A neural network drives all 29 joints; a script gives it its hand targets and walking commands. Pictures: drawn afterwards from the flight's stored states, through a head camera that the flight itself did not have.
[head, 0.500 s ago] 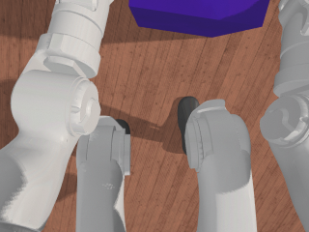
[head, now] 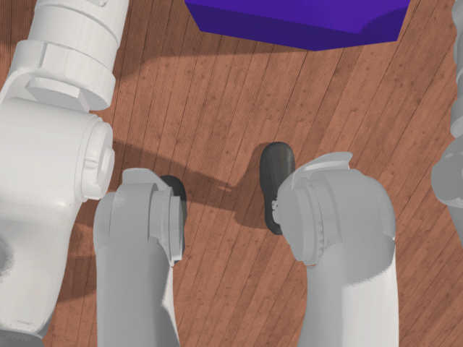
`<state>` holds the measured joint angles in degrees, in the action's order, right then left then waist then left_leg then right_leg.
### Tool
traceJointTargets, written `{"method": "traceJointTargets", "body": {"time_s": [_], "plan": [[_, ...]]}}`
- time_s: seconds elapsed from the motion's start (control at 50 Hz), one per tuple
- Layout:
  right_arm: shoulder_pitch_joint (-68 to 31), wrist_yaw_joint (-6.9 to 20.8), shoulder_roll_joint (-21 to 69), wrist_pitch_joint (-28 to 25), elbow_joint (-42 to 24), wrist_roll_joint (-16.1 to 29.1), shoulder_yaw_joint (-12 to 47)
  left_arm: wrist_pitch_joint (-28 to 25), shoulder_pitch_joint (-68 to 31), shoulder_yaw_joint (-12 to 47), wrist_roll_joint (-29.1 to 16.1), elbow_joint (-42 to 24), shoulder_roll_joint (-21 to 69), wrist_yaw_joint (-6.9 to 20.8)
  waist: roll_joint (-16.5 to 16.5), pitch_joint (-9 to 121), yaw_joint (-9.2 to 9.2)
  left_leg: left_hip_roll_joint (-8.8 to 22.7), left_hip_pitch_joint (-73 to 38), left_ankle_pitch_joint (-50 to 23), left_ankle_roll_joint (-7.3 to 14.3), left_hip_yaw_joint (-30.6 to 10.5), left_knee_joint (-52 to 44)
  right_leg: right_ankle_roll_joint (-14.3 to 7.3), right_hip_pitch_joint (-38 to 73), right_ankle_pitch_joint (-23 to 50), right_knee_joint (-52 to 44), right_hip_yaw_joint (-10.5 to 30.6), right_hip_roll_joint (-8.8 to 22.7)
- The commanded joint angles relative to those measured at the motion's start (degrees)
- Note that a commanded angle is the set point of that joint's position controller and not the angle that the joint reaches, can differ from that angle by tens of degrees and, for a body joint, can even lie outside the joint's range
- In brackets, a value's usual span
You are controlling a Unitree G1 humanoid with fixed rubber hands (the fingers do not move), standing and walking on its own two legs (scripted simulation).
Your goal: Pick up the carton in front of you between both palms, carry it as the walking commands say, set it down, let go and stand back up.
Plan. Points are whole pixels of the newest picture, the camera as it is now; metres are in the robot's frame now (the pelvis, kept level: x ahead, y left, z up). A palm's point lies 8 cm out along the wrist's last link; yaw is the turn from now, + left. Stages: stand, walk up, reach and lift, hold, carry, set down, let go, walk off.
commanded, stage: set down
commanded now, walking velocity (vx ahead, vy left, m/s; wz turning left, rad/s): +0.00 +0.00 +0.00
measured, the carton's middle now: out of the picture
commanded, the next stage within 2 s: let go in 1.00 s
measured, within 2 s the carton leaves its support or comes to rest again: neither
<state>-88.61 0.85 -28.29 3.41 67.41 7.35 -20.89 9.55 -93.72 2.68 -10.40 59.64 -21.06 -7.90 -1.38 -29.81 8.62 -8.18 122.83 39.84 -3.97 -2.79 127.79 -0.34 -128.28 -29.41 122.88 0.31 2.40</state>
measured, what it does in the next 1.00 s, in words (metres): rises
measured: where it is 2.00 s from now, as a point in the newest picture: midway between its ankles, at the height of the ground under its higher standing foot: (223, 218)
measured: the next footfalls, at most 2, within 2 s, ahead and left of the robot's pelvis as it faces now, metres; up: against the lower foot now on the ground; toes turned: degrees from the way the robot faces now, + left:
none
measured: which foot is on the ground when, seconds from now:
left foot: down 0.00-1.00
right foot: down 0.00-1.00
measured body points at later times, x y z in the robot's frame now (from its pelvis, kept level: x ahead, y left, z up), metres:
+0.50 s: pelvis +0.00 +0.00 +0.10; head +0.35 -0.07 +0.36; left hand +0.63 +0.04 -0.01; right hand +0.53 -0.34 -0.02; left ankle +0.09 +0.12 -0.34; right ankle +0.13 -0.12 -0.34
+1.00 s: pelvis +0.03 -0.01 +0.23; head +0.35 -0.07 +0.53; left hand +0.63 +0.04 +0.13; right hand +0.52 -0.35 +0.13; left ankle +0.09 +0.12 -0.34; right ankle +0.13 -0.12 -0.34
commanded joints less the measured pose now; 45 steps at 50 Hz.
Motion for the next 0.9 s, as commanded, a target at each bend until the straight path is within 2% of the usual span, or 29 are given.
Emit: {"method": "traceJointTargets", "body": {"time_s": [0.0, 0.06, 0.12, 0.18, 0.26, 0.36, 0.5, 0.56, 0.68, 0.88], "plan": [[-13.2, -0.2, -9.7, 0.0, -7.3, 1.9, 1.0, -0.4, -19.2, -0.6, -0.1, -10.0, -3.1, -0.4, -7.7, 78.4, 7.69, 2.6, -26.1, -18.9, 0.5, 5.8, -10.8, 0.7, 48.7, 31.8, -7.5, -1.6, -2.1], [-15.1, -1.1, -10.6, 1.9, -12.0, 1.4, 1.4, 1.1, -20.0, -2.2, 0.5, -13.6, -4.6, -1.1, -6.0, 86.6, 7.07, 1.8, -27.3, -17.0, 0.8, 6.9, -12.4, 0.8, 56.9, 32.4, -8.9, -2.7, -2.8], [-16.1, -2.0, -10.2, 4.9, -16.9, 0.4, 1.8, 3.5, -19.2, -4.7, 1.4, -15.1, -5.6, -1.8, -2.5, 92.8, 6.18, 0.7, -26.1, -14.2, 1.4, 8.1, -15.6, 1.1, 64.8, 31.8, -11.5, -3.9, -3.5], [-14.9, -2.2, -7.4, 7.6, -16.9, -0.8, 2.2, 5.5, -16.5, -7.4, 2.9, -11.0, -4.8, -1.5, 0.3, 87.1, 4.94, 0.3, -21.8, -9.8, 2.0, 8.5, -19.4, 1.7, 61.9, 26.0, -15.5, -4.2, -3.8], [-13.1, -1.8, -3.5, 8.2, -15.8, -3.1, 1.7, 5.6, -13.3, -11.6, 6.1, -5.8, -3.8, -0.2, 1.9, 79.7, 3.11, 0.3, -16.4, -6.9, 2.1, 8.4, -23.7, 2.3, 57.2, 21.9, -19.5, -3.5, -3.7], [-10.8, -1.0, -1.5, 8.4, -16.3, -5.3, 0.1, 5.0, -11.8, -14.6, 9.2, -5.2, -3.9, 0.8, 1.3, 80.2, 2.42, 0.2, -17.1, -7.8, 2.0, 8.3, -28.2, 3.1, 56.6, 22.4, -23.7, -3.6, -4.0], [-7.2, -0.8, -2.7, 9.7, -20.9, -6.1, -2.0, 6.1, -11.1, -13.2, 8.7, -11.5, -2.6, 1.1, -2.4, 91.0, 4.81, -0.5, -26.4, -13.1, 1.1, 8.7, -34.0, 3.1, 62.3, 29.3, -29.6, -4.7, -4.9], [-5.8, -0.7, -3.3, 10.4, -23.6, -5.9, -2.5, 6.9, -10.2, -12.4, 8.3, -14.3, -2.2, 1.0, -3.4, 95.4, 5.29, -0.9, -30.4, -15.8, 0.9, 8.7, -36.9, 2.9, 66.0, 33.0, -32.1, -5.0, -5.4], [-2.6, 0.1, -3.0, 11.5, -26.1, -5.2, -2.3, 8.0, -6.8, -12.9, 9.0, -17.0, -1.8, 1.1, -3.4, 97.1, 4.34, -0.9, -34.7, -18.6, 0.9, 8.2, -43.5, 2.7, 72.1, 37.1, -37.6, -4.5, -5.9], [2.3, 1.5, -0.4, 10.3, -24.8, -7.0, -3.0, 6.6, -1.1, -15.5, 11.0, -14.4, -0.5, 2.5, -1.8, 91.5, 3.11, -0.3, -39.1, -21.0, 0.9, 6.5, -56.4, 2.6, 79.3, 39.8, -49.1, -3.3, -5.7]]}}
